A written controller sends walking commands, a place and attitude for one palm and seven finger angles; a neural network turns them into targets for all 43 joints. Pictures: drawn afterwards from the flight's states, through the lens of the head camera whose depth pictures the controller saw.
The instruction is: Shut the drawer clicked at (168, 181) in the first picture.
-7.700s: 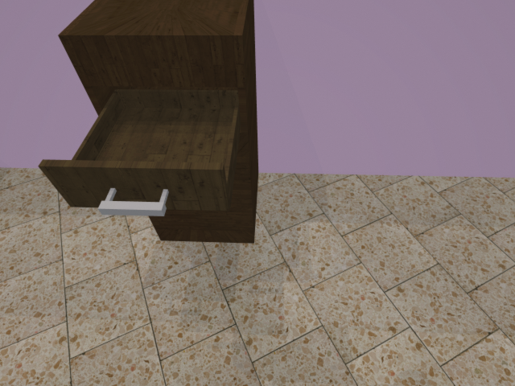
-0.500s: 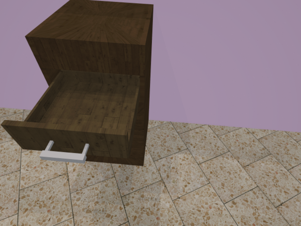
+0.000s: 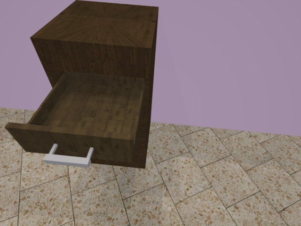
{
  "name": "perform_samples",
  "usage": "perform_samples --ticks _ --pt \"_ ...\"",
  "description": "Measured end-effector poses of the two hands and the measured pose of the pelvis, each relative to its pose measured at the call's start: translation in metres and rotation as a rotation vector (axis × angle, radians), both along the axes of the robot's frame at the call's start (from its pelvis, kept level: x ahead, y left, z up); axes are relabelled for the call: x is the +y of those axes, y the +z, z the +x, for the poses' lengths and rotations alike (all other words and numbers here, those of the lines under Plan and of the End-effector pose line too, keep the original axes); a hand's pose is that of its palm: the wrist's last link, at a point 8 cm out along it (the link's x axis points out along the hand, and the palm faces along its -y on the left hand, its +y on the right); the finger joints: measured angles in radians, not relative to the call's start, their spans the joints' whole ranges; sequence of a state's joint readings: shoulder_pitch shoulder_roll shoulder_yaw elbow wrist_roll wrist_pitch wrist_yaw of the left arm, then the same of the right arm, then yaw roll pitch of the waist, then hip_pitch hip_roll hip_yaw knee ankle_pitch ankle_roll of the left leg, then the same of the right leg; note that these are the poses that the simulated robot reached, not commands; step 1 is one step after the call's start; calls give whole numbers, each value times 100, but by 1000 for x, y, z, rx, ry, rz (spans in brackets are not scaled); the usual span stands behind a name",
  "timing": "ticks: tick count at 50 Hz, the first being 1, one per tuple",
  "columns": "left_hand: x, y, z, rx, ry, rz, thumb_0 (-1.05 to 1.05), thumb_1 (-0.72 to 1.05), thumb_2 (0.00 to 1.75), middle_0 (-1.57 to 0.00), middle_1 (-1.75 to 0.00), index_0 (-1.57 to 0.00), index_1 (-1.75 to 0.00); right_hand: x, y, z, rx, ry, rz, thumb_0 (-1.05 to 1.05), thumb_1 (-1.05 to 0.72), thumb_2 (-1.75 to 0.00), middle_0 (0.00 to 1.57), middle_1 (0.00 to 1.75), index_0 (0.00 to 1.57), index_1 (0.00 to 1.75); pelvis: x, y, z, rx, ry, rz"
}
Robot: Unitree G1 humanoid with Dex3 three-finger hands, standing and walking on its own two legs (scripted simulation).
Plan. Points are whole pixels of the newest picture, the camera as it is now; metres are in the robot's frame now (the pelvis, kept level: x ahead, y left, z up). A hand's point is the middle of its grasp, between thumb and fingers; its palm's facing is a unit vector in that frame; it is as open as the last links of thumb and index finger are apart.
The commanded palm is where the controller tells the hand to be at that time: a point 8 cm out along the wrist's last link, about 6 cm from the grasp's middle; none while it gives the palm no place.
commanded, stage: raise the hand and make a fist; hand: left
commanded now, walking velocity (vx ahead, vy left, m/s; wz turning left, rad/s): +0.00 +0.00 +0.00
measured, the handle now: (70, 154) +0.33 +0.28 -0.05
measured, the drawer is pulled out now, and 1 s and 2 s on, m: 0.30 0.30 0.30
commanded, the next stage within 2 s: bring the fist close to the handle in 1.94 s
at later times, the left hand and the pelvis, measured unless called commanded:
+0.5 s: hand out of the picture +0.13 +0.14 -0.05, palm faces -0.01 -1.00 +0.00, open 5.7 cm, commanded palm +0.10 +0.23 -0.04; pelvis -0.03 -0.03 -0.07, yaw +1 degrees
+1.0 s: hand (62, 205) +0.16 +0.22 +0.01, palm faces +0.08 -0.99 -0.12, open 3.4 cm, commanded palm +0.11 +0.27 +0.01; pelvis -0.03 -0.03 -0.06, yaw +2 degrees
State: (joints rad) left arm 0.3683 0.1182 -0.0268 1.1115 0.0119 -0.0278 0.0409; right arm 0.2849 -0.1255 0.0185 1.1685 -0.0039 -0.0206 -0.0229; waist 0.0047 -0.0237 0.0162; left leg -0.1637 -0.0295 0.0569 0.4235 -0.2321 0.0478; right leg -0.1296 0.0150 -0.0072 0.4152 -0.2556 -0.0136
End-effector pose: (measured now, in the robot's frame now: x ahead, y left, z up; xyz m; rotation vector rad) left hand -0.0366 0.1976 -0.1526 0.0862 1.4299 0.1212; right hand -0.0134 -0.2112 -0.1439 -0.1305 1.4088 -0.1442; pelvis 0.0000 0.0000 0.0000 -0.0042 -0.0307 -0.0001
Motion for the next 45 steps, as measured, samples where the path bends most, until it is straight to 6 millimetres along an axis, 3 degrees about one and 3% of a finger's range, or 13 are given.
perform_samples --ticks 4,8,10,13,16,19,21,25,28,31,34,40,45 --pt "6 5 9 -42 36 6 1 90 89 -20 -30 -20 -30 1 1 3 -30 7 -9 1 -92 -90 20 30 20 30 4 -1 -1 5 7 -8" --pt "49 61 74 -438 63 188 7 99 89 -22 -32 -23 -32 -14 9 33 -311 12 -48 2 -93 -90 20 30 20 30 6 -7 -5 17 13 23" --pt "53 98 116 -668 46 211 7 99 89 -24 -34 -24 -34 -21 11 55 -446 33 -57 2 -93 -90 20 30 20 30 8 -10 -9 24 30 20" --pt "32 149 174 -1023 -27 162 6 98 89 -27 -38 -27 -38 -30 21 94 -636 76 -73 2 -92 -90 20 30 20 30 10 -17 -16 52 46 9" --pt "-5 171 207 -1308 -70 -20 4 96 89 -31 -43 -31 -43 -37 38 129 -784 105 -89 1 -92 -90 20 30 20 30 4 -28 -22 106 31 11" --pt "-31 159 205 -1435 -127 -197 2 94 89 -36 -49 -37 -49 -44 55 159 -879 156 -105 1 -91 -90 20 30 20 30 -7 -42 -27 143 15 15" --pt "-33 138 191 -1413 -165 -215 2 92 89 -41 -53 -41 -53 -49 63 176 -918 192 -119 1 -91 -90 20 30 20 30 -15 -53 -30 157 13 17" --pt "-5 101 145 -1253 -121 -97 1 90 89 -49 -62 -50 -62 -53 63 204 -949 246 -127 1 -91 -90 20 30 20 30 -27 -69 -34 174 24 11" --pt "27 108 115 -1249 -52 57 2 90 89 -55 -68 -56 -68 -50 52 217 -955 275 -109 1 -91 -90 20 30 20 30 -34 -78 -36 192 42 -7" --pt "45 136 103 -1378 -55 163 2 90 89 -61 -75 -61 -75 -41 33 218 -945 299 -71 1 -91 -90 20 30 20 30 -39 -86 -40 202 66 -33" --pt "43 155 117 -1508 -140 136 2 90 90 -67 -81 -67 -81 -32 10 207 -915 303 -23 1 -91 -90 20 30 20 30 -42 -91 -46 207 78 -50" --pt "25 137 177 -1352 -292 -130 2 90 90 -79 -94 -79 -94 -34 -16 159 -795 204 6 1 -90 -90 20 30 21 30 -45 -86 -50 215 65 -38" --pt "46 151 190 -1297 -174 -79 2 89 89 -89 -105 -89 -105 -56 -9 122 -703 84 -60 1 -90 -90 21 30 21 30 -40 -71 -40 203 34 -18"
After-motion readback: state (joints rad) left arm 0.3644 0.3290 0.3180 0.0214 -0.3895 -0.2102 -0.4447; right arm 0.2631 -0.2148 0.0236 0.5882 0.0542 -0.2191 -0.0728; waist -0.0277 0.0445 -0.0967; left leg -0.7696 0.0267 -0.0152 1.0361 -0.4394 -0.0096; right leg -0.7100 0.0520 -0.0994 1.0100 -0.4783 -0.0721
